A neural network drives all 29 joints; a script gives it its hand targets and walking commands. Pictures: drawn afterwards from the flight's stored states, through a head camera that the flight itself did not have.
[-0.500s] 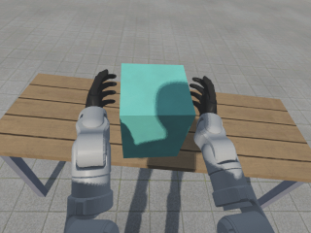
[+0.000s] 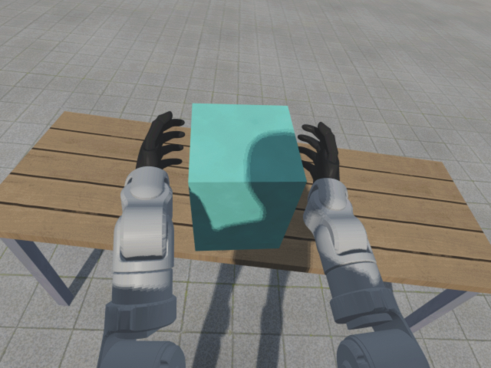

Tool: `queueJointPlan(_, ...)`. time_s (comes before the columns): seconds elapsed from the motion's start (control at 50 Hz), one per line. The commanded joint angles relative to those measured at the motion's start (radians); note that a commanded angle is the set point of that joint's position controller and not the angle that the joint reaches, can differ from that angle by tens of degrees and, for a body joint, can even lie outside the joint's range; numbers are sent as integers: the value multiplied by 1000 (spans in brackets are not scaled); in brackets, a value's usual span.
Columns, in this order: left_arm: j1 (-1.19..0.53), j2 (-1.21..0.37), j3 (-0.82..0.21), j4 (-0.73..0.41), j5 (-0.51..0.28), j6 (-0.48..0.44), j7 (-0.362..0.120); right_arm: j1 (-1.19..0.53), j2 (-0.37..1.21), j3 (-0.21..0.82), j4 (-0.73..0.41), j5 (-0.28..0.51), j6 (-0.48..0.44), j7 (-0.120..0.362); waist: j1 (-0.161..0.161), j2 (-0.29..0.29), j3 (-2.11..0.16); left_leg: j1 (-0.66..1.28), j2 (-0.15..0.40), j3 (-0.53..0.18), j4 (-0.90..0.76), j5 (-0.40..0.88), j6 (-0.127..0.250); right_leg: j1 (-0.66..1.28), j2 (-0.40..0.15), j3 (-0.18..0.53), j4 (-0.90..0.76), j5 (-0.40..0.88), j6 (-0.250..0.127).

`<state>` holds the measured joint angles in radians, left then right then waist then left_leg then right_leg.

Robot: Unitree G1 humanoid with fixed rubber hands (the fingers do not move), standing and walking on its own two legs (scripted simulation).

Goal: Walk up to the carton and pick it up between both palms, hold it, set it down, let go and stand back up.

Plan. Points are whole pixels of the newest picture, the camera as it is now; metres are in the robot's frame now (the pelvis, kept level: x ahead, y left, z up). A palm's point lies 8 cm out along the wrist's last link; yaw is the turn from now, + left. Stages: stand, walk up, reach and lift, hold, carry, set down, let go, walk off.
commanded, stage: set down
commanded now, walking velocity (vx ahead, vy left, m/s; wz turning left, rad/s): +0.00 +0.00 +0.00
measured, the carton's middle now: (239, 181) +0.44 -0.01 +0.06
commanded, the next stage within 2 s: none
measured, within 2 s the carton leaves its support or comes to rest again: neither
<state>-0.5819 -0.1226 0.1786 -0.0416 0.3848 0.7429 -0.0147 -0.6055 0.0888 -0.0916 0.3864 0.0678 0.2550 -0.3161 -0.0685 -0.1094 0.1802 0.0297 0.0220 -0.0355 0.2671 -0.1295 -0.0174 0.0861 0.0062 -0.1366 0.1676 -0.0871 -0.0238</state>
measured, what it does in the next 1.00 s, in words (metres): shifts its weight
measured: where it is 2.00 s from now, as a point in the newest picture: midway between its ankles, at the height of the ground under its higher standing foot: outside the picture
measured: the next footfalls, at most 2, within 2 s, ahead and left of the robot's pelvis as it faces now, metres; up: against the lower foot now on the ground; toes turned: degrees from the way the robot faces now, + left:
none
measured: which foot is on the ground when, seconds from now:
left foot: down 0.00-1.00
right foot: down 0.00-1.00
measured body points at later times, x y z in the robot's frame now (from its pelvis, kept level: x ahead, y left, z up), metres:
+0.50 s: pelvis +0.03 +0.01 +0.00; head +0.06 +0.03 +0.45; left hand +0.40 +0.11 +0.09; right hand +0.39 -0.15 +0.09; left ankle +0.03 +0.13 -0.75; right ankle +0.02 -0.10 -0.75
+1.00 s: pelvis +0.05 +0.00 +0.00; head +0.11 +0.03 +0.45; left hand +0.41 +0.11 +0.08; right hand +0.39 -0.15 +0.08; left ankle +0.03 +0.13 -0.75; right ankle +0.02 -0.10 -0.75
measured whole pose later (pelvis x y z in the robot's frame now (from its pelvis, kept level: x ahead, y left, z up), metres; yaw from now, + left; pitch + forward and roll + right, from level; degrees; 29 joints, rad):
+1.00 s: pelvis +0.05 +0.00 +0.00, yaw +1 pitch -4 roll -1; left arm -0.30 -0.16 0.10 0.08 0.37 0.24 0.05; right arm -0.31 0.15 -0.08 0.39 -0.01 -0.19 -0.29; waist -0.07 -0.07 0.19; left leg 0.02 0.01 -0.05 0.19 -0.15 -0.02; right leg 0.11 0.01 -0.13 0.05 -0.09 -0.01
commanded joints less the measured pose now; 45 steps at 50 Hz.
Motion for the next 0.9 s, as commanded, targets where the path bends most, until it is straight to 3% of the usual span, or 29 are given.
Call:
queueJointPlan(0.0,-498,-321,-334,-118,-125,-86,-137,-587,271,273,-281,30,-93,123,-25,116,-515,27,-59,68,-30,191,-13,226,27,-11,37,242,75)
queueJointPlan(0.1,-390,-332,-299,-82,-77,-180,-161,-505,263,229,-288,-36,-194,142,-28,129,-483,7,-58,64,-61,105,-21,254,19,-18,37,244,88)
queueJointPlan(0.18,-297,-309,-236,-9,-29,-267,-163,-388,241,150,-187,-112,-279,181,-17,114,-339,-18,-48,71,-122,-47,-25,212,12,-24,13,101,94)
queueJointPlan(0.26,-288,-297,-220,24,-15,-356,-142,-327,223,112,-102,-157,-344,210,-9,98,-263,10,-47,75,-158,-76,-39,151,19,-27,-21,9,94)
queueJointPlan(0.34,-392,-347,-277,55,-38,-505,-100,-345,260,156,-45,-171,-430,229,-6,90,-334,62,-54,59,-159,53,-57,162,36,-30,-17,179,104)
queueJointPlan(0.4,-475,-454,-362,56,-63,-606,-66,-388,330,228,-51,-166,-488,232,-7,122,-520,127,-60,40,-109,292,-67,193,49,-9,5,398,95)
queueJointPlan(0.46,-447,-544,-413,91,-61,-669,-51,-368,409,295,-61,-178,-530,227,-2,132,-686,95,-62,28,-61,480,-59,233,47,16,28,582,86)
queueJointPlan(0.54,-276,-554,-413,140,-42,-649,-63,-297,445,363,-87,-176,-533,215,20,115,-716,-4,-61,20,-48,541,-20,345,29,43,53,729,81)
queueJointPlan(0.62,-128,-506,-387,109,-44,-555,-82,-213,419,405,-136,-130,-497,190,26,75,-594,2,-51,7,-62,515,-5,383,20,54,46,738,89)
queueJointPlan(0.74,-83,-450,-416,-5,-84,-480,-101,-166,355,437,-246,-75,-466,148,-5,57,-483,66,-44,-3,-51,524,-34,335,27,43,18,667,96)
queueJointPlan(0.88,-153,-477,-501,-31,-81,-564,-70,-197,334,389,-258,-116,-519,167,-37,146,-558,186,-41,-6,3,606,-99,178,48,10,-9,562,84)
